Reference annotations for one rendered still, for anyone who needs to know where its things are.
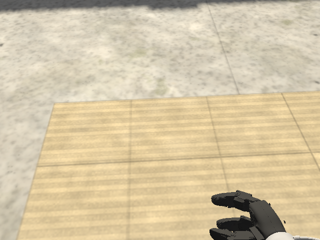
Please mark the robot right hand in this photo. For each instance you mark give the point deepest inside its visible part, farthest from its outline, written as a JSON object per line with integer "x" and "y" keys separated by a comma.
{"x": 262, "y": 223}

